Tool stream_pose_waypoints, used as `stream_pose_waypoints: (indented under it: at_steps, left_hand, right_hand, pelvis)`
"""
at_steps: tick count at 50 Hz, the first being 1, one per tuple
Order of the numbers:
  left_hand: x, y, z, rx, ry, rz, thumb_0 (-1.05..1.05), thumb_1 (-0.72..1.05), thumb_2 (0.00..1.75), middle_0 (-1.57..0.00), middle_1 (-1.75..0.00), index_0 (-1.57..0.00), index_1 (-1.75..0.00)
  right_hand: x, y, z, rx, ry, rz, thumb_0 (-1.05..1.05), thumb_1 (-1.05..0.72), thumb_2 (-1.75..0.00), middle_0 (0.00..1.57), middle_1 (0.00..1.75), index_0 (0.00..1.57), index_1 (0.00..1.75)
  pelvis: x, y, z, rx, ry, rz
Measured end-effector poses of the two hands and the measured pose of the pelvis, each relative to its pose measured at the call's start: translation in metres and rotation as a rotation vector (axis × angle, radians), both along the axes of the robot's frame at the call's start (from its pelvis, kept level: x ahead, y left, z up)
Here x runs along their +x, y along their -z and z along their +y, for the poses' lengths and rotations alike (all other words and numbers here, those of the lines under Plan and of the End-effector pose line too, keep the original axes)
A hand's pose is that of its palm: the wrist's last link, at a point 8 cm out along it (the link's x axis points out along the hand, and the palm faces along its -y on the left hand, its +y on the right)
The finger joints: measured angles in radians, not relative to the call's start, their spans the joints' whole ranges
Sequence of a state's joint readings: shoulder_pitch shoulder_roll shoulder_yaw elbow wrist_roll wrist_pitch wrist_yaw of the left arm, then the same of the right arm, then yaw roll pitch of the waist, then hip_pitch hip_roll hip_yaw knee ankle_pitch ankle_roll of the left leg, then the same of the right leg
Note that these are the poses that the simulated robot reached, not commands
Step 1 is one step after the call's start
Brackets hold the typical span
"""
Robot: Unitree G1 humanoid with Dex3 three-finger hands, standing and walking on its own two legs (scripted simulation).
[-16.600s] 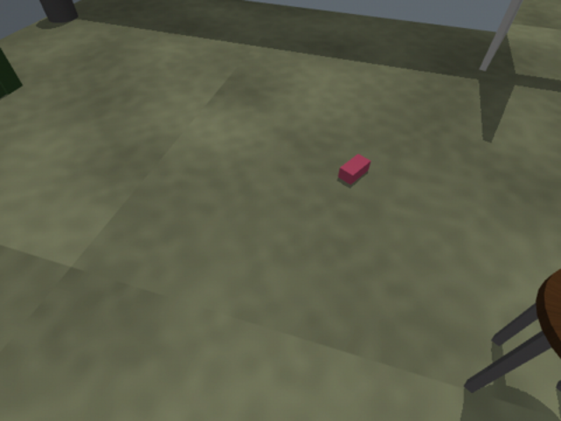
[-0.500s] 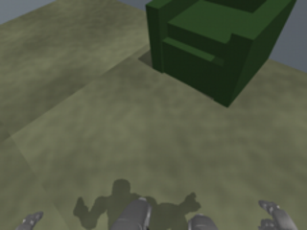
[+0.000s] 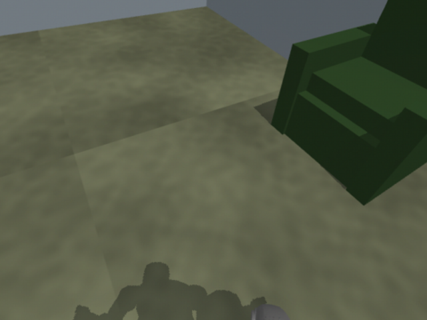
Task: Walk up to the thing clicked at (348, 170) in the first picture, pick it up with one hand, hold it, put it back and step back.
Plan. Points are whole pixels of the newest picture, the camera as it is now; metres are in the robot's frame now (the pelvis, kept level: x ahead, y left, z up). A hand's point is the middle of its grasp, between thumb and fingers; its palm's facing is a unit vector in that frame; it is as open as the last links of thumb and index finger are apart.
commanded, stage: walk up
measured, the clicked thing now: out of the picture -0.13 +1.30 -0.70
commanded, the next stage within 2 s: stand in 1.18 s
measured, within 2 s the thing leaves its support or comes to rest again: neither
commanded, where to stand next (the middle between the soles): +0.12 +0.04 m, yaw +4 degrees
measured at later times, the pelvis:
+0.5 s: pelvis +0.05 +0.03 +0.02, yaw +7 degrees
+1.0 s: pelvis +0.04 +0.03 +0.03, yaw +7 degrees
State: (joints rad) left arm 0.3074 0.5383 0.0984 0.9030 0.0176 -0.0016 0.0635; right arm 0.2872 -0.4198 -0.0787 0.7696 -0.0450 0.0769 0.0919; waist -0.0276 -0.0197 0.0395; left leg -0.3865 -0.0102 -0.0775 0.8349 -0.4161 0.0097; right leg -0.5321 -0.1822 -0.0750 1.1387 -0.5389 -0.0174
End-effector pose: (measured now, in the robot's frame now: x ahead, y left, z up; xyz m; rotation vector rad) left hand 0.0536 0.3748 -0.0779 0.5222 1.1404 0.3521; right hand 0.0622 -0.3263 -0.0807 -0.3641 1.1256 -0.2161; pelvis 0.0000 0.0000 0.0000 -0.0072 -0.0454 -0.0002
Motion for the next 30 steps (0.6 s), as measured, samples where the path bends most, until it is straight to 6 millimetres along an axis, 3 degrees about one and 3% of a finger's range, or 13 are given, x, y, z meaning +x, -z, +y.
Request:
stream_pose_waypoints:
  at_steps: [4, 8, 13, 19, 25, 30]
  left_hand:
    - [-0.002, 0.001, -0.013, -0.081, -0.005, -0.015, 0.01, 0.91, 0.90, -0.20, -0.30, -0.20, -0.30]
    - [-0.013, 0.003, -0.026, -0.123, -0.030, 0.031, 0.01, 0.91, 0.90, -0.20, -0.30, -0.20, -0.30]
    - [-0.023, 0.007, -0.043, -0.131, -0.086, 0.063, 0.01, 0.90, 0.90, -0.20, -0.30, -0.20, -0.30]
    - [-0.020, -0.002, -0.056, -0.169, -0.127, 0.040, 0.01, 0.90, 0.90, -0.20, -0.30, -0.21, -0.30]
    - [-0.010, 0.002, -0.043, -0.190, -0.129, 0.036, 0.00, 0.90, 0.90, -0.21, -0.30, -0.21, -0.30]
    - [0.008, 0.016, -0.024, -0.210, -0.144, 0.012, 0.01, 0.90, 0.90, -0.20, -0.30, -0.20, -0.30]
  right_hand:
    - [0.001, -0.002, 0.014, 0.000, -0.022, 0.050, 0.00, -0.90, -0.90, 0.20, 0.30, 0.20, 0.30]
    - [0.015, 0.007, 0.017, -0.003, -0.049, 0.075, 0.01, -0.90, -0.90, 0.20, 0.30, 0.20, 0.30]
    - [0.051, 0.026, 0.019, 0.007, -0.081, 0.079, 0.01, -0.90, -0.90, 0.20, 0.30, 0.20, 0.30]
    - [0.101, 0.022, 0.042, 0.035, -0.168, 0.050, 0.01, -0.90, -0.90, 0.20, 0.30, 0.20, 0.30]
    - [0.142, 0.012, 0.061, 0.024, -0.195, -0.044, 0.01, -0.90, -0.90, 0.20, 0.30, 0.20, 0.30]
    - [0.147, 0.003, 0.077, -0.002, -0.197, -0.080, 0.00, -0.90, -0.90, 0.20, 0.30, 0.20, 0.30]
  pelvis:
    - [0.007, -0.010, 0.008, 0.011, -0.038, 0.011]
    - [0.018, -0.010, 0.010, 0.021, -0.060, 0.023]
    - [0.031, -0.004, 0.005, -0.004, -0.074, 0.022]
    - [0.042, -0.017, 0.008, 0.036, -0.113, 0.021]
    - [0.048, -0.017, 0.025, 0.038, -0.120, 0.024]
    - [0.048, -0.013, 0.037, 0.035, -0.122, 0.011]
